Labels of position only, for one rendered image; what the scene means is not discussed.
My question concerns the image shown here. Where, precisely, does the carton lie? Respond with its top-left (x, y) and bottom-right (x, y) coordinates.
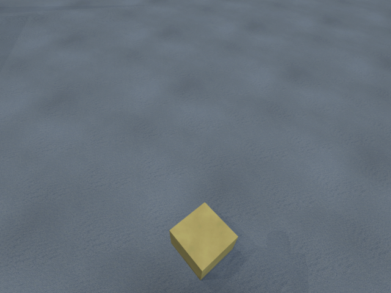
top-left (169, 202), bottom-right (238, 280)

